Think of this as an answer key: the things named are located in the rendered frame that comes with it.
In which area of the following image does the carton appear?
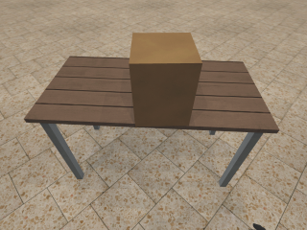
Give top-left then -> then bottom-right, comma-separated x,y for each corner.
129,33 -> 202,127

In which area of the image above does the table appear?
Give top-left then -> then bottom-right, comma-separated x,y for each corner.
24,56 -> 280,187

